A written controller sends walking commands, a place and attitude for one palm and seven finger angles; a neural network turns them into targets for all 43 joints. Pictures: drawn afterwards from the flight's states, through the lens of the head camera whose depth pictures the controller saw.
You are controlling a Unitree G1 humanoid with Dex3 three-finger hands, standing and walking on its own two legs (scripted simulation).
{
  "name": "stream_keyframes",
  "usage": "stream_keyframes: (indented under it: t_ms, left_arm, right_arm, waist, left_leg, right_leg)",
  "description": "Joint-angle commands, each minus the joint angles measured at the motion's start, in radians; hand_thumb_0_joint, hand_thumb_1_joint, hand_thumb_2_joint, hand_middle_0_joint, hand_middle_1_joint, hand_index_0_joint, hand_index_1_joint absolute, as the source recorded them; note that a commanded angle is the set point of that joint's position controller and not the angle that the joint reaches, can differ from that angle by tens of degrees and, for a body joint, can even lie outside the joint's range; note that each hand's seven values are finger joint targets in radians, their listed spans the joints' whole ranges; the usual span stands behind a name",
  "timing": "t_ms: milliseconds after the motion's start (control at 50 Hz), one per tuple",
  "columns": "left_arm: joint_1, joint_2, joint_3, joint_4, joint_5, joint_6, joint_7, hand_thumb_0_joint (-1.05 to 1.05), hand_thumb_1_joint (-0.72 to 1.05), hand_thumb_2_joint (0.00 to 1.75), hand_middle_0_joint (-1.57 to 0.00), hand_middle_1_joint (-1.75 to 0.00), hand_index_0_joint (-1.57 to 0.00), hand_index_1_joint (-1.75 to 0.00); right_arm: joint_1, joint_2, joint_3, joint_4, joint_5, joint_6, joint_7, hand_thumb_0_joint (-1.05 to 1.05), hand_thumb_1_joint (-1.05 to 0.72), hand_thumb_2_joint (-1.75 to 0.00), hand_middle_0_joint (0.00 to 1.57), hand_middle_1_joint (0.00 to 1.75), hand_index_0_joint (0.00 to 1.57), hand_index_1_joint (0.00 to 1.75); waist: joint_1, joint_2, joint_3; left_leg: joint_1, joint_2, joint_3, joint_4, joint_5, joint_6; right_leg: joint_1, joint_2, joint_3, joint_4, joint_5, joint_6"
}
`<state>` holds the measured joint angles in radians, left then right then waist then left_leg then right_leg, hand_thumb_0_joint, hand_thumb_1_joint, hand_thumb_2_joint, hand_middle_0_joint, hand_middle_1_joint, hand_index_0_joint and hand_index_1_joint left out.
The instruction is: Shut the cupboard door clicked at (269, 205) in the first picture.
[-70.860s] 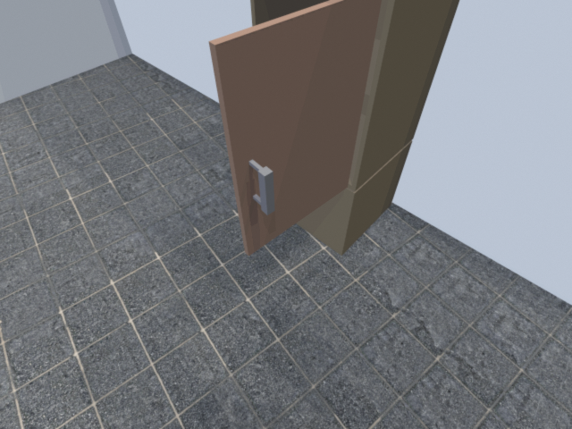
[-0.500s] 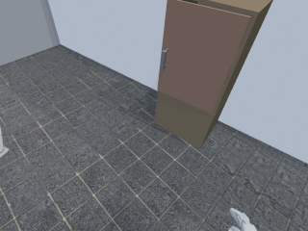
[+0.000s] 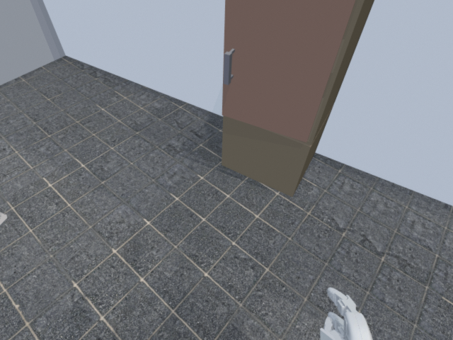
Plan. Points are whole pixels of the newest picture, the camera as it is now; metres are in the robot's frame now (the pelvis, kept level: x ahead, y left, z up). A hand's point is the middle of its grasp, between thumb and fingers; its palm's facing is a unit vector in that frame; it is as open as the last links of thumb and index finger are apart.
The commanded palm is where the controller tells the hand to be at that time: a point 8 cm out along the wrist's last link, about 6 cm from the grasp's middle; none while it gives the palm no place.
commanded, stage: stop stepping back and stand still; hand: left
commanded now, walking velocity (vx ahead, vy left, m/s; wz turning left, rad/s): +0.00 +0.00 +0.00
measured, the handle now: (229, 66) +1.09 -0.01 -0.07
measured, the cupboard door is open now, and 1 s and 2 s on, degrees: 5 5 5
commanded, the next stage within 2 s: let the arm hang, fingers relaxed in 0.60 s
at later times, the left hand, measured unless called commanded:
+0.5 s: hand (35, 195) +0.27 +0.27 +0.17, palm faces +0.36 -0.79 -0.50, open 7.4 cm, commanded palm +0.20 +0.31 +0.19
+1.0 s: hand out of the picture +0.06 +0.21 -0.16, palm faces -0.03 -0.98 -0.18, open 7.2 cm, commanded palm none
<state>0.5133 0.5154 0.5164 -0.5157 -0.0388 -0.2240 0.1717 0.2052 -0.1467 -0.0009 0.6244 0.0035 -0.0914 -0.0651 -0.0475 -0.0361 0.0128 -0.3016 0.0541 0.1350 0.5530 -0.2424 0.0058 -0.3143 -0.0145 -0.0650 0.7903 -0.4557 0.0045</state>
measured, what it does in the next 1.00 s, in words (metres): steps on the spot: right foot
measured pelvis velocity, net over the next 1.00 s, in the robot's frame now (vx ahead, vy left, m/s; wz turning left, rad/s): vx -0.01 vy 0.04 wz -0.01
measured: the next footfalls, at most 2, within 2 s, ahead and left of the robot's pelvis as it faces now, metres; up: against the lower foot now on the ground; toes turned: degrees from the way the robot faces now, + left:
right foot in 0.06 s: +0.04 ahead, -0.09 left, +0.00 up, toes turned -5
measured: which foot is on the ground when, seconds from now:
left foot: down 0.00-1.00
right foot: up 0.00-0.04, down 0.06-1.00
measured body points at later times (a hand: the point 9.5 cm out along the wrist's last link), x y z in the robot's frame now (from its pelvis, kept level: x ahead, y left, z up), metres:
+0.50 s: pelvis +0.05 +0.01 +0.00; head +0.07 +0.02 +0.45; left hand +0.25 +0.31 +0.20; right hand +0.22 -0.23 -0.07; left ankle +0.03 +0.12 -0.73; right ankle +0.00 -0.09 -0.73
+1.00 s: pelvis -0.01 +0.04 +0.00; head +0.01 +0.04 +0.45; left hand +0.07 +0.26 -0.14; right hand +0.07 -0.22 -0.13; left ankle +0.03 +0.12 -0.73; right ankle +0.00 -0.09 -0.73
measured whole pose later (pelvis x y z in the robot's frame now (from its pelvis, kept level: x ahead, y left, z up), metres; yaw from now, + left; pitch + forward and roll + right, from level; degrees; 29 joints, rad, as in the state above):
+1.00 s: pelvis -0.01 +0.04 +0.00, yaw -1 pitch -1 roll +0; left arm 0.31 0.17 0.00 0.78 0.02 0.07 0.01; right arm 0.22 -0.24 0.02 0.87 -0.02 0.02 0.01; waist -0.02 -0.02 0.04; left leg -0.30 -0.01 0.09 0.54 -0.23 0.05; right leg -0.27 -0.04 -0.06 0.57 -0.29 0.00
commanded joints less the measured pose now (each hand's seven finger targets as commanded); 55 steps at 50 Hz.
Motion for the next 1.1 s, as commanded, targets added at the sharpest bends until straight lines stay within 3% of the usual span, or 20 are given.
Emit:
stream_keyframes:
  t_ms: [0,20,100,140,180,200,240,300,420,520,660,680,700,760,820,860,900,960,1000,1080]
  left_arm:
    - [0.119,0.069,0.071,-0.078,-0.015,-0.011,0.006,0.0,0.9,0.9,-0.2,-0.3,-0.2,-0.3]
    - [0.109,0.074,0.067,-0.085,-0.014,-0.008,0.006,0.0,0.9,0.9,-0.2,-0.3,-0.2,-0.3]
    - [0.026,0.079,0.027,-0.157,-0.009,-0.001,0.016,0.0,0.9,0.9,-0.2,-0.3,-0.2,-0.3]
    - [-0.053,0.1,0.028,-0.212,0.001,-0.013,0.03,0.0,0.9,0.9,-0.2,-0.3,-0.2,-0.3]
    - [-0.093,0.109,0.034,-0.214,0.008,-0.027,0.038,0.0,0.9,0.9,-0.2,-0.3,-0.2,-0.3]
    - [-0.111,0.106,0.03,-0.213,0.009,-0.03,0.039,0.0,0.9,0.9,-0.2,-0.3,-0.2,-0.3]
    - [-0.096,0.106,0.032,-0.206,0.008,-0.028,0.038,0.0,0.9,0.9,-0.2,-0.3,-0.2,-0.3]
    - [-0.041,0.093,0.036,-0.185,0.011,-0.027,0.028,0.0,0.9,0.9,-0.2,-0.3,-0.2,-0.3]
    - [0.13,0.077,0.058,-0.13,-0.013,-0.022,0.017,0.0,0.9,0.9,-0.2,-0.3,-0.2,-0.3]
    - [0.137,0.108,0.082,-0.184,-0.024,-0.021,0.014,0.0,0.9,0.9,-0.2,-0.3,-0.2,-0.3]
    - [0.036,0.08,0.036,-0.198,-0.016,-0.016,0.018,0.0,0.9,0.9,-0.2,-0.3,-0.2,-0.3]
    - [-0.047,-0.111,-0.438,0.55,0.049,0.13,-0.128,0.0,0.9,0.9,-0.2,-0.3,-0.2,-0.3]
    - [-0.059,-0.109,-0.403,0.61,0.058,0.205,-0.152,0.0,0.9,0.9,-0.2,-0.3,-0.2,-0.3]
    - [-0.132,-0.137,-0.423,0.709,0.063,0.227,-0.168,0.0,0.9,0.9,-0.2,-0.3,-0.2,-0.3]
    - [-0.189,-0.106,-0.435,0.889,0.068,0.222,-0.171,0.0,0.9,0.9,-0.2,-0.3,-0.2,-0.3]
    - [-0.211,-0.125,-0.451,1.016,0.064,0.228,-0.165,0.0,0.9,0.9,-0.2,-0.3,-0.2,-0.3]
    - [-0.233,-0.139,-0.471,1.119,0.06,0.237,-0.16,0.0,0.9,0.9,-0.2,-0.3,-0.2,-0.3]
    - [-0.226,-0.16,-0.481,1.254,0.055,0.239,-0.155,0.0,0.9,0.9,-0.2,-0.3,-0.2,-0.3]
    - [-0.195,-0.173,-0.481,1.335,0.054,0.237,-0.154,0.0,0.9,0.9,-0.2,-0.3,-0.2,-0.3]
    - [-0.158,-0.199,-0.478,1.444,0.055,0.23,-0.153,0.0,0.9,0.9,-0.2,-0.3,-0.2,-0.3]
  right_arm:
    - [-0.055,-0.176,-0.041,-0.133,0.019,-0.028,0.0,0.0,-0.9,-0.9,0.2,0.3,0.2,0.3]
    - [-0.06,-0.174,-0.039,-0.139,0.021,-0.026,0.0,0.0,-0.9,-0.9,0.2,0.3,0.2,0.3]
    - [-0.055,-0.159,-0.046,-0.138,0.02,-0.02,0.006,0.0,-0.9,-0.9,0.2,0.3,0.2,0.3]
    - [-0.073,-0.161,-0.038,-0.138,0.016,-0.026,0.002,0.0,-0.9,-0.9,0.2,0.3,0.2,0.3]
    - [-0.061,-0.153,-0.029,-0.122,0.008,-0.029,-0.007,0.0,-0.9,-0.9,0.2,0.3,0.2,0.3]
    - [-0.063,-0.156,-0.032,-0.12,0.007,-0.029,-0.013,0.0,-0.9,-0.9,0.2,0.3,0.2,0.3]
    - [-0.076,-0.17,-0.045,-0.127,0.01,-0.028,-0.023,0.0,-0.9,-0.9,0.2,0.3,0.2,0.3]
    - [-0.068,-0.165,-0.04,-0.141,0.014,-0.014,-0.015,0.0,-0.9,-0.9,0.2,0.3,0.2,0.3]
    - [-0.05,-0.171,-0.049,-0.166,0.023,0.009,0.004,0.0,-0.9,-0.9,0.2,0.3,0.2,0.3]
    - [-0.06,-0.173,-0.044,-0.187,0.021,0.021,-0.003,0.0,-0.9,-0.9,0.2,0.3,0.2,0.3]
    - [-0.057,-0.173,-0.037,-0.179,0.016,0.002,-0.019,0.0,-0.9,-0.9,0.2,0.3,0.2,0.3]
    - [-0.151,-0.348,-0.069,-0.027,0.024,-0.065,0.075,0.0,-0.9,-0.9,0.2,0.3,0.2,0.3]
    - [-0.063,-0.331,-0.082,0.012,0.002,-0.023,0.082,0.0,-0.9,-0.9,0.2,0.3,0.2,0.3]
    - [-0.04,-0.3,-0.055,0.026,-0.012,0.021,0.075,0.0,-0.9,-0.9,0.2,0.3,0.2,0.3]
    - [-0.051,-0.299,-0.04,0.053,-0.025,0.047,0.073,0.0,-0.9,-0.9,0.2,0.3,0.2,0.3]
    - [-0.025,-0.263,-0.028,0.094,-0.029,0.066,0.071,0.0,-0.9,-0.9,0.2,0.3,0.2,0.3]
    - [-0.004,-0.229,-0.015,0.137,-0.03,0.085,0.071,0.0,-0.9,-0.9,0.2,0.3,0.2,0.3]
    - [0.004,-0.208,-0.01,0.201,-0.032,0.095,0.068,0.0,-0.9,-0.9,0.2,0.3,0.2,0.3]
    - [0.011,-0.192,-0.01,0.24,-0.03,0.098,0.063,0.0,-0.9,-0.9,0.2,0.3,0.2,0.3]
    - [0.054,-0.172,-0.021,0.297,-0.028,0.106,0.053,0.0,-0.9,-0.9,0.2,0.3,0.2,0.3]
  waist:
    - [0.036,0.165,-0.068]
    - [0.033,0.126,-0.07]
    - [0.026,-0.149,-0.059]
    - [0.03,-0.107,-0.076]
    - [0.023,-0.042,-0.115]
    - [0.023,0.006,-0.132]
    - [0.038,0.109,-0.157]
    - [0.036,0.174,-0.131]
    - [0.03,0.081,-0.184]
    - [0.03,0.104,-0.194]
    - [0.035,0.144,-0.162]
    - [0.011,0.135,-0.026]
    - [0.028,0.159,-0.094]
    - [0.04,0.082,-0.066]
    - [0.052,-0.122,-0.06]
    - [0.042,-0.155,-0.067]
    - [0.031,-0.117,-0.052]
    - [0.037,0.093,-0.019]
    - [0.048,0.177,0.007]
    - [0.052,0.207,0.021]
  left_leg:
    - [-0.114,0.159,-0.135,-0.173,-0.096,0.079]
    - [-0.147,0.129,-0.114,-0.149,-0.147,0.058]
    - [-0.132,-0.007,-0.079,0.156,-0.127,-0.003]
    - [-0.144,0.002,-0.114,0.14,-0.152,-0.002]
    - [-0.048,-0.008,-0.108,-0.009,-0.009,0.005]
    - [0.035,-0.014,-0.108,-0.075,0.135,0.01]
    - [0.156,0.067,-0.168,-0.081,0.416,0.035]
    - [0.115,0.086,-0.185,-0.072,0.51,0.037]
    - [0.041,0.056,-0.132,-0.029,0.46,0.005]
    - [0.05,0.067,-0.144,-0.06,0.464,0.009]
    - [0.059,0.073,-0.149,-0.109,0.338,0.014]
    - [0.011,0.067,-0.144,0.017,0.406,0.015]
    - [0.053,0.078,-0.149,-0.015,0.371,0.012]
    - [-0.051,0.111,-0.225,-0.095,0.18,0.059]
    - [-0.062,0.081,-0.248,-0.111,0.134,0.055]
    - [-0.007,0.043,-0.224,-0.097,0.098,0.046]
    - [0.042,0.024,-0.197,-0.106,0.059,0.037]
    - [0.019,0.032,-0.217,-0.193,-0.062,0.036]
    - [-0.025,0.033,-0.223,-0.239,-0.151,0.036]
    - [-0.036,0.036,-0.222,-0.261,-0.205,0.035]
  right_leg:
    - [0.188,0.009,-0.039,-0.287,0.19,0.016]
    - [0.232,-0.008,-0.006,-0.334,0.205,0.007]
    - [0.127,-0.263,0.409,-0.514,0.24,-0.122]
    - [0.207,-0.287,0.362,-0.456,0.47,-0.152]
    - [0.251,-0.228,0.227,-0.342,0.649,-0.114]
    - [0.238,-0.18,0.168,-0.292,0.681,-0.079]
    - [0.174,-0.093,0.096,-0.243,0.624,-0.014]
    - [0.19,-0.052,0.062,-0.275,0.598,-0.008]
    - [0.29,-0.094,0.096,-0.294,0.755,-0.032]
    - [0.271,-0.077,0.08,-0.291,0.714,-0.021]
    - [0.229,-0.053,0.074,-0.319,0.571,-0.008]
    - [0.059,-0.124,0.028,-0.223,0.605,-0.024]
    - [0.028,-0.109,0.084,-0.262,0.437,-0.036]
    - [0.035,-0.061,0.048,-0.234,0.206,-0.02]
    - [0.1,-0.076,0.089,-0.287,0.244,-0.036]
    - [0.073,-0.108,0.13,-0.323,0.225,-0.051]
    - [0.04,-0.121,0.142,-0.36,0.174,-0.053]
    - [0.058,-0.087,0.127,-0.367,0.115,-0.038]
    - [0.099,-0.076,0.114,-0.375,0.134,-0.036]
    - [0.13,-0.069,0.103,-0.42,0.142,-0.044]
